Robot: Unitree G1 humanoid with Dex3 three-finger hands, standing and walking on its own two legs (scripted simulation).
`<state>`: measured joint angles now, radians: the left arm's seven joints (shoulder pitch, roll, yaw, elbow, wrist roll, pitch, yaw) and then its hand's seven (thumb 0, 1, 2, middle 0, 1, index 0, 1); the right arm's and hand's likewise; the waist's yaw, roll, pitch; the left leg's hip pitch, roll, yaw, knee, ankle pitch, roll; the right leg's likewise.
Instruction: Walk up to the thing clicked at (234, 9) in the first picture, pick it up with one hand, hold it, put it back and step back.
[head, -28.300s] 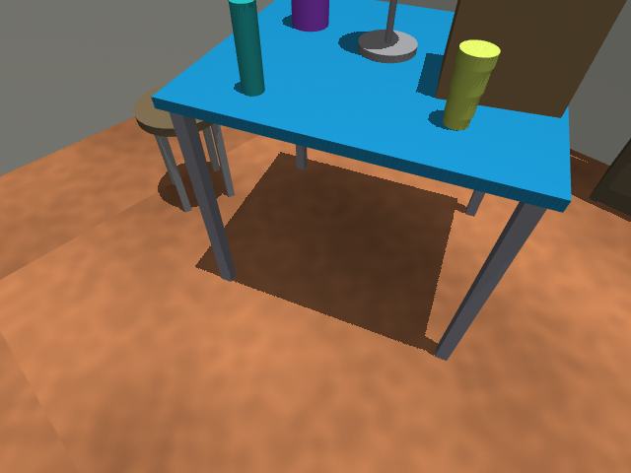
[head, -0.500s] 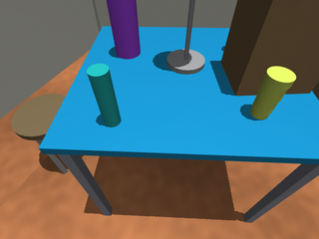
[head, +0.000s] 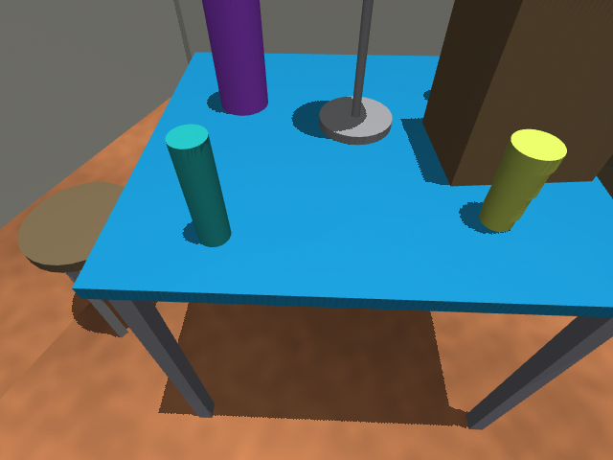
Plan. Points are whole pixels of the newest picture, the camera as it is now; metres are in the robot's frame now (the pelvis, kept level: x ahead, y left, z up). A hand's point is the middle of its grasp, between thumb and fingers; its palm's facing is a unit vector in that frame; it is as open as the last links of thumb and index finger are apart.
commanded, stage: stand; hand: left
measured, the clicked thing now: (202, 192) +0.46 +0.18 +0.09
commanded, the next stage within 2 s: step back in 0.48 s
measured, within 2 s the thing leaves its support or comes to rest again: neither
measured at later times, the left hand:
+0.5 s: hand out of the picture +0.07 +0.25 -0.16, palm faces -0.02 -0.94 -0.34, open 7.4 cm
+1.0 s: hand out of the picture +0.06 +0.29 -0.18, palm faces -0.07 -0.93 -0.36, open 7.4 cm
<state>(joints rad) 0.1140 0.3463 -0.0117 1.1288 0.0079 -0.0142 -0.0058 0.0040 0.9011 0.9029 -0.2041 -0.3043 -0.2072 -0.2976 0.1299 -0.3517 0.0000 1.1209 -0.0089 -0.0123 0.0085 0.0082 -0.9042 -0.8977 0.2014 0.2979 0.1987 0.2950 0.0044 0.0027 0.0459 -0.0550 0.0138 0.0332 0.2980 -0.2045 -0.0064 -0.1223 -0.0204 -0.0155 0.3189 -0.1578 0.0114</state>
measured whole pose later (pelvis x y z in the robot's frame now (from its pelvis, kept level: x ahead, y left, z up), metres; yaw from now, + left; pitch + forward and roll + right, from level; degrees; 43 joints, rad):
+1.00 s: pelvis -0.10 +0.03 -0.03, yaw -1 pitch -2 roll -1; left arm 0.03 0.41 0.06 0.88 0.02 0.07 0.02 0.00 0.90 0.90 -0.20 -0.30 -0.21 -0.30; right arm 0.19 -0.36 -0.06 0.95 -0.03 0.04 0.01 0.01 -0.90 -0.90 0.20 0.30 0.20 0.29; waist -0.03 -0.06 0.19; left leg -0.27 -0.01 -0.02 0.68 -0.38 0.02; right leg -0.53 0.12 0.17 1.09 -0.51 -0.01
